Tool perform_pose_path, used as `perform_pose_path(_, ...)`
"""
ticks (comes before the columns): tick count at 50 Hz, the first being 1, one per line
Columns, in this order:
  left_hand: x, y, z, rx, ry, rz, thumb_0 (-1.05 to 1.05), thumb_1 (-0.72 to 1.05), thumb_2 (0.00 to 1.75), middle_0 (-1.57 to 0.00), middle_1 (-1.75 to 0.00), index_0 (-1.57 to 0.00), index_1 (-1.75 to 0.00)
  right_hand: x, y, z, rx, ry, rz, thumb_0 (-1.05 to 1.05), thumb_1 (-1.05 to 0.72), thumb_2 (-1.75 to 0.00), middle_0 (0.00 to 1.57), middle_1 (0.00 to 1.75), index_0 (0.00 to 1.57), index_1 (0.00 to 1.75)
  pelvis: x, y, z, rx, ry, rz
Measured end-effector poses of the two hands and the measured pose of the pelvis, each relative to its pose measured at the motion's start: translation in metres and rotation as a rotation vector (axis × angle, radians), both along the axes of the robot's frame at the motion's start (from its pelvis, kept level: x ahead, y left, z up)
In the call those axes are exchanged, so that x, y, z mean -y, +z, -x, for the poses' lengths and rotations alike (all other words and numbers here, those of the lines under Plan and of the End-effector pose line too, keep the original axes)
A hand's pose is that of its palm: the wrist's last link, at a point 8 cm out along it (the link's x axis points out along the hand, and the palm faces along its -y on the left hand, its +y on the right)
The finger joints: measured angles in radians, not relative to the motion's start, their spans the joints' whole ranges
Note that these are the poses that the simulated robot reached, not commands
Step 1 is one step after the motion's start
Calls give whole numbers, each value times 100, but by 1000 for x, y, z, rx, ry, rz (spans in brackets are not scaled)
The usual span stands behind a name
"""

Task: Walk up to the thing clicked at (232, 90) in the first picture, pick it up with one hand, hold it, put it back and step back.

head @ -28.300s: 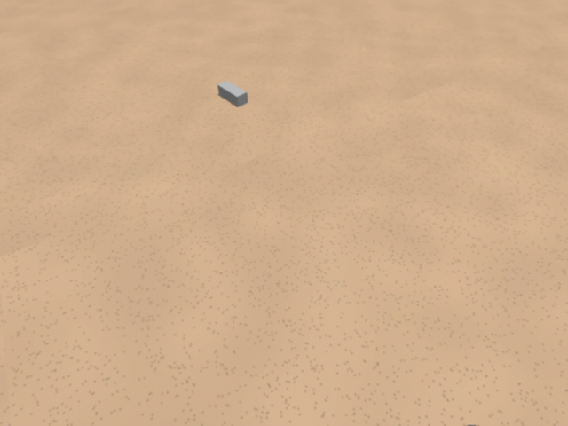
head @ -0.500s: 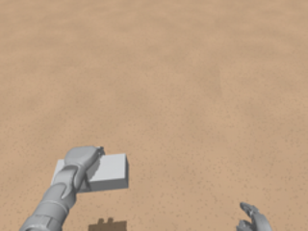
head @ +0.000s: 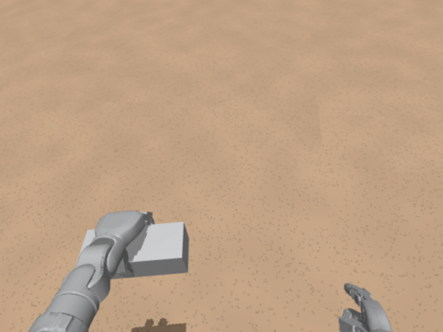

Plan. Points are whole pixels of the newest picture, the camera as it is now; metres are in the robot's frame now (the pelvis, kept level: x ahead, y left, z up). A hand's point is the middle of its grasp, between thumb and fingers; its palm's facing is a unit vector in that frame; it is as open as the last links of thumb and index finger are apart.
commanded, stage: hold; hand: left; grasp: from above
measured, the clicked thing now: (137, 251) +0.30 +0.21 -0.08
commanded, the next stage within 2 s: crouch in 0.72 s
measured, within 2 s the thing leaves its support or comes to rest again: neither
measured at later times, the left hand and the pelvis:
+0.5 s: hand (127, 246) +0.29 +0.22 -0.04, palm faces -0.48 -0.04 -0.87, open 11.1 cm; pelvis +0.00 +0.00 +0.01, yaw +0 degrees
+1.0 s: hand (130, 242) +0.30 +0.22 -0.05, palm faces -0.48 -0.05 -0.88, open 11.1 cm; pelvis +0.02 +0.00 +0.01, yaw +0 degrees
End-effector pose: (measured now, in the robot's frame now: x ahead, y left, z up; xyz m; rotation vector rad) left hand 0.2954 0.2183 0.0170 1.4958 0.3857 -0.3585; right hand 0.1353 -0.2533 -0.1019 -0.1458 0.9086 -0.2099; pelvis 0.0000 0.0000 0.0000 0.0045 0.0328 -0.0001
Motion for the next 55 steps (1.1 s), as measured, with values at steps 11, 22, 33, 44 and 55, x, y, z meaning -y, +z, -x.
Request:
perform_pose_path(11, -1, 10, -1, 9, -5, -5, 0, -17, 64, -60, -69, -60, -65, -3, 3, -5, 13, 4, -6, 1, -91, -91, 20, 30, 20, 30, 0, 3, 0, 14, -2, -1)
perform_pose_path(22, 0, 6, -2, -18, -8, 7, 0, -17, 64, -59, -69, -60, -66, -7, 6, -13, 19, 10, -10, 1, -91, -91, 20, 30, 20, 30, -1, 5, -3, 16, -3, -1)
perform_pose_path(33, -3, 8, -14, 18, 2, -4, 0, -18, 67, -59, -70, -60, -66, -7, 2, -13, -24, 6, -8, 1, -90, -91, 20, 30, 20, 30, -2, 6, -10, 7, 0, 1)
perform_pose_path(44, -2, 9, -21, -16, -8, 6, 0, -17, 65, -59, -70, -59, -66, -4, 4, -14, -33, -20, -8, 1, -90, -91, 20, 30, 20, 30, -3, 8, -18, 6, -3, 3)
perform_pose_path(55, -3, -35, -12, -14, -12, -11, -1, -15, 61, -60, -67, -61, -64, -2, -1, -15, -70, 12, 16, 1, -90, -91, 20, 30, 20, 30, -2, 0, -15, -48, 13, 4)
